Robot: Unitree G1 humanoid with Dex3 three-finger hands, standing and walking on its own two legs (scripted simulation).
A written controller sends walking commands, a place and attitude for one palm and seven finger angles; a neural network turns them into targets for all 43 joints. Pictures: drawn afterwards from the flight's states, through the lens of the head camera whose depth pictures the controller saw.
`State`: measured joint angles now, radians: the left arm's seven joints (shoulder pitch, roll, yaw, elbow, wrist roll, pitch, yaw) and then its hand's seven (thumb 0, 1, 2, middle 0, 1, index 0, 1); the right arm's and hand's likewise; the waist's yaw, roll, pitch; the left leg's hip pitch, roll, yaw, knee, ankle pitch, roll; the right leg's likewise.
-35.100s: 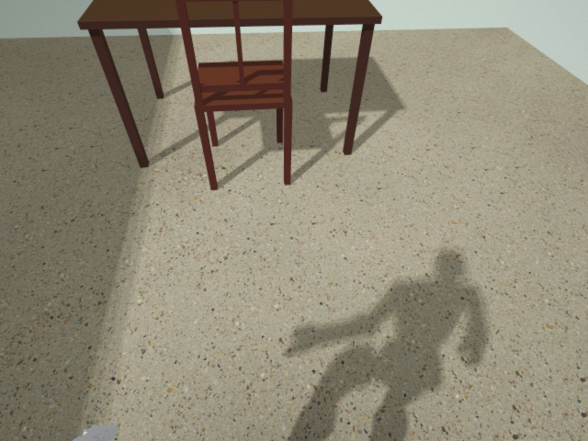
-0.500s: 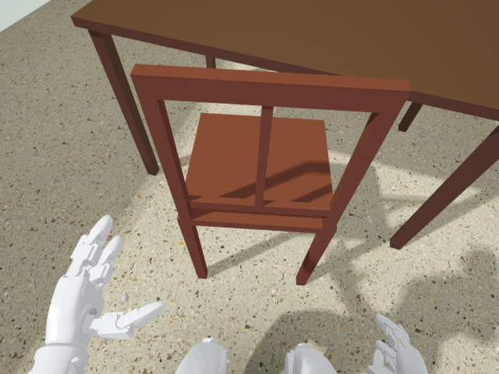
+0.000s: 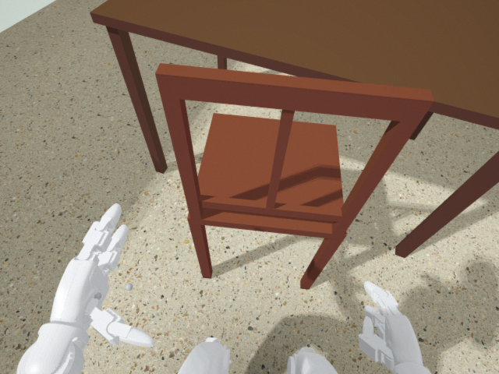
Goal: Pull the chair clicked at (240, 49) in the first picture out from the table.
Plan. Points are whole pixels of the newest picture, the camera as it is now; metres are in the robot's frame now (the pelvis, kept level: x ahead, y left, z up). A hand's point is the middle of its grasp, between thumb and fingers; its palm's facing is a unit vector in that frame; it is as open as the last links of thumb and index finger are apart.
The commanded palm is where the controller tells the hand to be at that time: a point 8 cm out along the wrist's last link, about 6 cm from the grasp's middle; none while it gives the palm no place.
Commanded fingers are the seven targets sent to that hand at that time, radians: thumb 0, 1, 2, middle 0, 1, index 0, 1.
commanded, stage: raise the hand toward the chair's back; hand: left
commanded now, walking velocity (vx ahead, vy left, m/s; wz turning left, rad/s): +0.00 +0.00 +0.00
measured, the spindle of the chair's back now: (277, 165) +0.48 -0.01 +0.02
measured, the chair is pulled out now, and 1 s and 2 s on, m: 0.11 0.11 0.11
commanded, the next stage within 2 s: aim the fingers beside a spindle in 0.68 s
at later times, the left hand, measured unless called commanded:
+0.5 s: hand (123, 268) +0.25 +0.20 +0.06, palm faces +0.02 -1.00 -0.07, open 16.9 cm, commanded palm +0.23 +0.25 +0.05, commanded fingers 0.00 -0.50 0.30 -0.06 -0.08 -0.06 -0.08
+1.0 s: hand (140, 264) +0.26 +0.18 +0.04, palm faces -0.04 -1.00 -0.05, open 16.9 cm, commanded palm +0.25 +0.24 +0.05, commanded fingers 0.00 -0.50 0.30 -0.06 -0.08 -0.06 -0.08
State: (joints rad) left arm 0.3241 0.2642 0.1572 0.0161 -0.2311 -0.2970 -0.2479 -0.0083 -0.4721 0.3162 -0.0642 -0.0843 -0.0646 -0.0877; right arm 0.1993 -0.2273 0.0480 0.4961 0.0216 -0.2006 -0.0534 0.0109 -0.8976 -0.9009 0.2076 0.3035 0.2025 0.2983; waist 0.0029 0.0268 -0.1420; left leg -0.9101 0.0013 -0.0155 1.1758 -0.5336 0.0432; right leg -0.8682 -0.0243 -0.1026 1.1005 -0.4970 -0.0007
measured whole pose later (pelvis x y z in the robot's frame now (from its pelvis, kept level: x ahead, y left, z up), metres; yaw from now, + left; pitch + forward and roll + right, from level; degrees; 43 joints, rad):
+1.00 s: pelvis +0.01 -0.01 +0.00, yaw +0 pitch +16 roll -3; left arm 0.22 0.27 0.21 0.11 -0.26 -0.32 -0.30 -0.01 -0.50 0.30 -0.06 -0.08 -0.06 -0.08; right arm 0.23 -0.26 0.02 0.54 0.02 -0.23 -0.06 0.01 -0.90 -0.90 0.21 0.30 0.20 0.30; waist -0.02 0.03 -0.14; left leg -0.91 0.01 -0.02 1.16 -0.54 0.02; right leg -0.88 -0.01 -0.11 1.10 -0.51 -0.02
